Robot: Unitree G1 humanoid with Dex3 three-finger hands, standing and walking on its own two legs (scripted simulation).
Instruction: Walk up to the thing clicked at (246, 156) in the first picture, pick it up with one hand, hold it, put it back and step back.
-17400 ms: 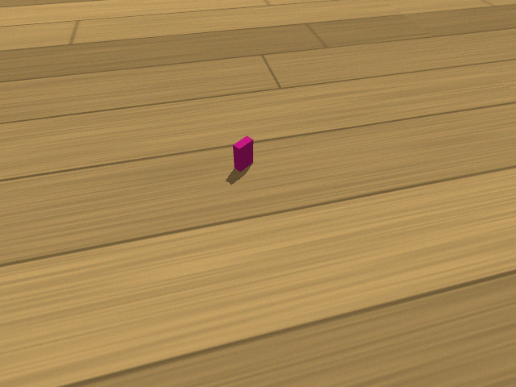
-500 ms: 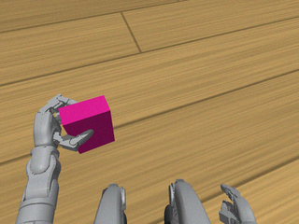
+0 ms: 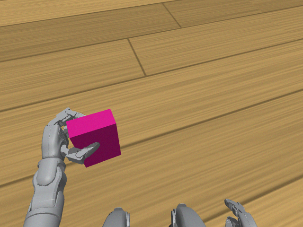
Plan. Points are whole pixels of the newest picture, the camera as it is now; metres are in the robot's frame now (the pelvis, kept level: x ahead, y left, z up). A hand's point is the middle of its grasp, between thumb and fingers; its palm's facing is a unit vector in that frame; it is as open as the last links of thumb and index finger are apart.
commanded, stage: lift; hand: left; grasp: from the side
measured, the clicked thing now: (97, 140) +0.35 +0.14 +0.00
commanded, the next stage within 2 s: hold in 0.56 s
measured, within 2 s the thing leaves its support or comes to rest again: neither
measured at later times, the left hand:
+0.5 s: hand (79, 127) +0.35 +0.17 +0.07, palm faces +0.06 -1.00 -0.02, open 9.3 cm
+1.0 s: hand (78, 125) +0.35 +0.17 +0.09, palm faces +0.08 -1.00 -0.02, open 9.3 cm
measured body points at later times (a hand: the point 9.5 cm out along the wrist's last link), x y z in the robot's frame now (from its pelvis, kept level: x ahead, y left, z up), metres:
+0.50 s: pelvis +0.02 -0.01 +0.03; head +0.08 +0.00 +0.48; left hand +0.34 +0.22 +0.07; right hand +0.14 -0.26 -0.08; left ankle +0.02 +0.12 -0.65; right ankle +0.03 -0.13 -0.65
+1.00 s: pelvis +0.02 -0.01 +0.04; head +0.06 +0.00 +0.49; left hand +0.34 +0.22 +0.09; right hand +0.14 -0.25 -0.06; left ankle +0.02 +0.12 -0.65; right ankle +0.03 -0.13 -0.65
